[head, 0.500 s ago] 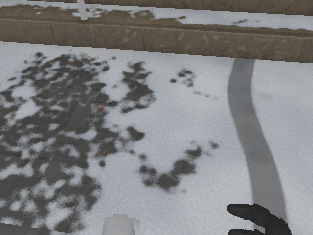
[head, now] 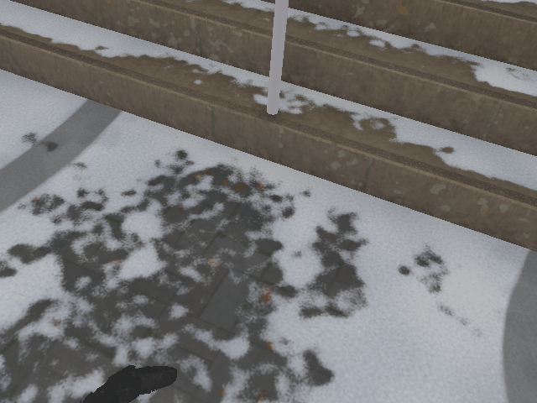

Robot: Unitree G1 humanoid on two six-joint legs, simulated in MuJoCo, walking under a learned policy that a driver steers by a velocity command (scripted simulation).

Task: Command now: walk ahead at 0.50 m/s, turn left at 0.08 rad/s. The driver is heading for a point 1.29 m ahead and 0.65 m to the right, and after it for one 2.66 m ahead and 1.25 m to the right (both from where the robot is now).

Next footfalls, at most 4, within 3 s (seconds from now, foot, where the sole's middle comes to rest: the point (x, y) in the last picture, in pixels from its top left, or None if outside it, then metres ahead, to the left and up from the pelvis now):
0.32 right None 0.41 -0.14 -0.78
0.78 left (272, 354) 0.72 -0.02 -0.78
1.30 right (408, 343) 0.77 -0.40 -0.78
1.76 left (412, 256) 1.09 -0.48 -0.78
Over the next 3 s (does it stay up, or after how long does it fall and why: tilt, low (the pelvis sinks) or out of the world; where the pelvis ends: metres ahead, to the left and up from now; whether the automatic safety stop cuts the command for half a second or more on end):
stays up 1.25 -0.66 0.14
